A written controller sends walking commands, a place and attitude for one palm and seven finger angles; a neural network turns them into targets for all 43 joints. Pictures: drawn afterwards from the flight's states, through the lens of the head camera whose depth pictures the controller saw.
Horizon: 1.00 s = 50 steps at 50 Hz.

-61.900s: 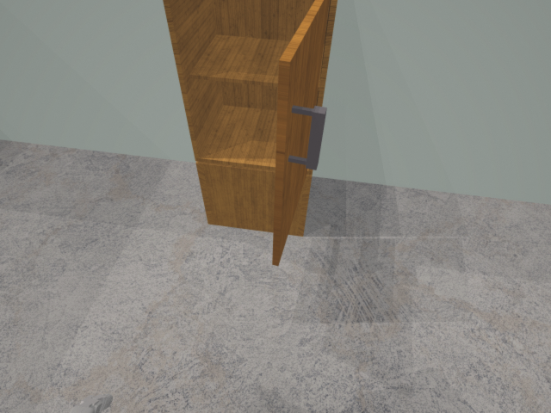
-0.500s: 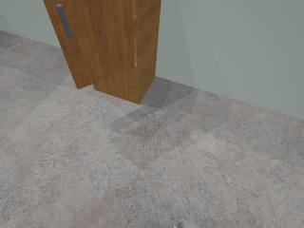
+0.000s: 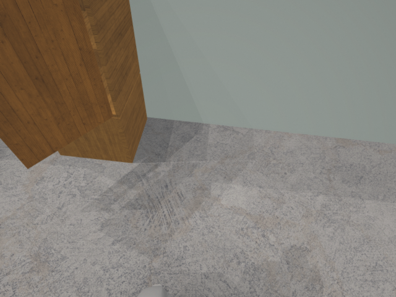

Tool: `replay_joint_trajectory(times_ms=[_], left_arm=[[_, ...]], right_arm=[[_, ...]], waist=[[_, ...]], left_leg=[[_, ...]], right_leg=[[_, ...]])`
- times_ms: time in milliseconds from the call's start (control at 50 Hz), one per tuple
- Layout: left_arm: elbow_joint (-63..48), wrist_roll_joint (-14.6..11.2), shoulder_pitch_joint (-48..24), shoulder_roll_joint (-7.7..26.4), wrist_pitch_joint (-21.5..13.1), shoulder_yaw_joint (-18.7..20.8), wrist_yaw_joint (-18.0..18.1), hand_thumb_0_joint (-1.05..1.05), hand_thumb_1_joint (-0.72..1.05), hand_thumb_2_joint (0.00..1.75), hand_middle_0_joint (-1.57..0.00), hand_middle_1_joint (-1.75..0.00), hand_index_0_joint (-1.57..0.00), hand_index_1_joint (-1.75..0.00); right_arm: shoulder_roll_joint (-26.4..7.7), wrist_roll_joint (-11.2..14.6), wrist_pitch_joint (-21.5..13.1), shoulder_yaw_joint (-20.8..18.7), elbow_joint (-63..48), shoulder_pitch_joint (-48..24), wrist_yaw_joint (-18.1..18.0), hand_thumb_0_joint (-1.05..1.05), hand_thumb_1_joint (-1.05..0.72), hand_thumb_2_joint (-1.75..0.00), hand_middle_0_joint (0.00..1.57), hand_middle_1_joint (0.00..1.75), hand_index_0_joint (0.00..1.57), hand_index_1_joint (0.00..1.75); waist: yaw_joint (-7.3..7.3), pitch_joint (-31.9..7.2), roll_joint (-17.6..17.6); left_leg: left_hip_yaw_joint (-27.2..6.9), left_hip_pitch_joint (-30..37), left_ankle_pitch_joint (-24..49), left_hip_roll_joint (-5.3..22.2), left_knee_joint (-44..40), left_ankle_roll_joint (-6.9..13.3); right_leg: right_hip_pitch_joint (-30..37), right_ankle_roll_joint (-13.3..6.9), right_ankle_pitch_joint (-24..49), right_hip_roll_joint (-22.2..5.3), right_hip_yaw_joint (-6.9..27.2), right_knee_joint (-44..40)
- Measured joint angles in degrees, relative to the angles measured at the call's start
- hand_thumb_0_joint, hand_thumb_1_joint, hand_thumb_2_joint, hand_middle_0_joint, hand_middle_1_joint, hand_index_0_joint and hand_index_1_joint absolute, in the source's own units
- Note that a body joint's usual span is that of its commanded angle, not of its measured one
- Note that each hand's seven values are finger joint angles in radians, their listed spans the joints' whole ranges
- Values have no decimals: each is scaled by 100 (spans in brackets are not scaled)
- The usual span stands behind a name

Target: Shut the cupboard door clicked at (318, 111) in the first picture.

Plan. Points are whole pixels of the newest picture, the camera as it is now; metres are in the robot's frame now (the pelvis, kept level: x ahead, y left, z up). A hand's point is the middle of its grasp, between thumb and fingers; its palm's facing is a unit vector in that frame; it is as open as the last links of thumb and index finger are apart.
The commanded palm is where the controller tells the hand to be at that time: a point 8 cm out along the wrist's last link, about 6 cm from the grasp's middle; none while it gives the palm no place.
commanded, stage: walk to a spot facing it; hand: left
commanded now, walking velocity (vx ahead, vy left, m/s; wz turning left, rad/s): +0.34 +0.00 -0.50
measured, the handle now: out of the picture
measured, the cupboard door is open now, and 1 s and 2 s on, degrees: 56 56 56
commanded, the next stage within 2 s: turn to face it in 0.54 s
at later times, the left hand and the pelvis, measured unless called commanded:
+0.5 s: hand (159, 200) +0.38 +0.13 -0.16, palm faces -0.34 -0.93 -0.16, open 7.4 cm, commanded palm none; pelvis +0.20 +0.01 +0.00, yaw -18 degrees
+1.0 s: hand (177, 172) +0.48 +0.09 -0.16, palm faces -0.24 -0.95 -0.20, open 7.3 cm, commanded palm none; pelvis +0.36 -0.06 +0.00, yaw -17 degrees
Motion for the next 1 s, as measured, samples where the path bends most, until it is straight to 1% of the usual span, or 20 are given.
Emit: replay_joint_trajectory(times_ms=[20, 40, 80, 140, 200, 300, 400, 460, 500, 540, 560, 580, 600, 640, 680, 700, 760, 840, 900, 1000], left_arm=[[14, -7, 36, 4, 8, 14, 1, 1, 90, 89, -21, -30, -20, -30], [46, -27, 23, 30, 32, 42, 2, 1, 90, 89, -21, -30, -20, -30], [113, -40, -69, 77, 105, 70, 3, 1, 90, 89, -21, -30, -20, -30], [123, 2, -274, 167, 125, 124, -55, 1, 90, 89, -20, -30, -20, -30], [-58, 12, -516, 245, 140, 188, -93, 1, 91, 89, -20, -30, -20, -30], [-301, -3, -824, 213, 197, 235, -97, 1, 91, 89, -20, -30, -20, -30], [-347, -8, -1104, 84, 272, 193, -121, 1, 91, 89, -20, -30, -19, -30], [-376, -24, -1287, -12, 285, 142, -133, 1, 91, 89, -20, -30, -19, -30], [-430, -31, -1389, -65, 257, 112, -138, 1, 91, 89, -20, -30, -20, -30], [-502, -28, -1427, -90, 178, 80, -131, 1, 91, 89, -20, -30, -20, -30], [-539, -20, -1395, -82, 106, 66, -128, 1, 91, 89, -20, -30, -20, -30], [-581, -13, -1335, -50, 15, 51, -119, 1, 91, 89, -20, -30, -20, -30], [-587, -43, -1298, -50, -62, 49, -77, 1, 91, 89, -20, -30, -20, -30], [-544, -104, -1215, -59, -70, 22, 29, 1, 91, 89, -20, -30, -20, -30], [-441, -124, -1099, -70, -16, -21, 107, 1, 91, 89, -20, -30, -20, -30], [-378, -115, -1037, -83, -2, -44, 141, 1, 91, 89, -20, -30, -20, -30], [-206, -83, -879, -96, -20, -38, 252, 0, 92, 89, -21, -30, -20, -30], [-28, -72, -723, -153, -95, -103, 262, 0, 92, 89, -20, -30, -20, -30], [2, -74, -658, -199, -126, -117, 267, 1, 92, 89, -20, -30, -20, -30], [-74, -57, -634, -173, -106, -88, 279, 1, 92, 89, -20, -30, -20, -30]], right_arm=[[3, 0, -73, 21, -20, 14, -13, 0, -90, -90, 20, 30, 20, 30], [41, -29, -159, 34, -14, -8, -44, 0, -90, -90, 20, 30, 20, 30], [115, -89, -270, 101, -23, -3, -108, 0, -90, -90, 20, 30, 20, 30], [241, -105, -315, 170, 23, 243, -182, 0, -90, -90, 20, 30, 20, 30], [365, -71, -321, 202, 242, 572, -242, 0, -90, -90, 20, 30, 20, 30], [476, -20, -271, 188, 632, 1052, -290, 0, -90, -90, 20, 30, 20, 30], [519, -35, -220, 159, 867, 1382, -290, 0, -90, -90, 20, 30, 20, 30], [524, -51, -191, 141, 945, 1505, -295, 0, -90, -90, 20, 30, 20, 30], [521, -53, -164, 135, 983, 1565, -295, 0, -90, -90, 20, 30, 20, 30], [525, -39, -111, 128, 1027, 1615, -283, 0, -90, -90, 20, 30, 20, 30], [536, -16, -68, 129, 1054, 1643, -267, 0, -90, -90, 20, 30, 20, 30], [556, 33, -17, 129, 1058, 1668, -237, 0, -90, -90, 20, 30, 20, 30], [534, 78, 58, 120, 1058, 1544, -219, 0, -90, -90, 20, 30, 20, 30], [456, 99, 183, 67, 941, 1138, -223, 1, -90, -90, 20, 30, 20, 30], [379, 69, 194, 21, 720, 724, -238, 1, -90, -90, 20, 30, 20, 30], [341, 46, 180, 14, 604, 523, -246, 1, -90, -90, 20, 30, 20, 30], [256, 3, 109, 21, 302, 88, -266, 0, -91, -90, 20, 30, 20, 30], [202, 22, 100, 58, 221, -104, -265, 0, -91, -90, 19, 30, 20, 30], [235, 52, 171, 100, 333, -81, -234, 0, -91, -90, 19, 30, 19, 30], [352, 58, 293, 143, 492, -63, -145, 0, -91, -90, 19, 30, 20, 30]], waist=[[18, -30, -13], [18, -19, -90], [22, 35, -150], [-60, 37, -156], [-36, 24, -184], [-40, 23, -137], [-180, 135, -88], [-299, 254, -38], [-357, 329, 18], [-356, 374, 61], [-309, 371, 34], [-247, 325, -50], [-177, 345, -51], [-184, 456, -19], [-218, 474, 20], [-230, 457, 38], [-270, 324, 114], [-247, 68, 237], [-188, -76, 243], [-62, -80, 62]], left_leg=[[17, 204, 59, -43, -337, 28], [99, 239, 145, -86, -289, 187], [314, 348, -82, -41, -54, 425], [541, 826, -180, -2, -434, 495], [771, 1360, -92, -30, -1064, 465], [1172, 2047, -182, -87, -1657, 454], [1568, 2618, -514, -138, -1847, 362], [1783, 2913, -783, -118, -1826, 247], [1905, 3055, -1031, -28, -1670, 134], [1996, 3081, -1328, 152, -1175, 26], [2016, 2990, -1435, 272, -636, -11], [1895, 2701, -1258, 383, 221, 7], [1482, 2241, -1347, 429, 1343, -10], [564, 1293, -1292, 279, 3150, 27], [74, 510, -882, 211, 3797, 52], [-72, 194, -716, 214, 3799, 62], [-369, -435, -421, 220, 3226, 74], [-499, -502, -215, 160, 2049, 61], [-419, -242, -308, 51, 1298, 35], [-53, 234, -514, -158, 482, 66]], right_leg=[[-25, 16, -180, 0, 62, 200], [-180, -72, -382, -41, 121, 655], [-798, -211, -722, 6, 137, 2255], [-1735, -252, -165, -63, -162, 4010], [-2448, -156, 547, -243, -341, 4486], [-3164, -43, 1241, -437, -453, 4194], [-3224, -58, 1572, -561, -718, 2967], [-3024, -187, 1443, -507, -908, 2149], [-2830, -322, 1227, -380, -1029, 1768], [-2518, -474, 1012, -201, -1150, 1469], [-2254, -555, 1075, -131, -1206, 1237], [-2070, -713, 1257, -118, -1157, 1098], [-2122, -785, 1085, -49, -1100, 1332], [-2010, -787, 687, 74, -1016, 1478], [-1790, -695, 666, 167, -936, 1173], [-1688, -647, 748, 202, -889, 968], [-1409, -665, 903, 246, -803, 421], [-995, -591, 876, 213, -845, -14], [-686, -533, 712, 144, -991, -115], [-399, -393, 258, -63, -1332, 160]])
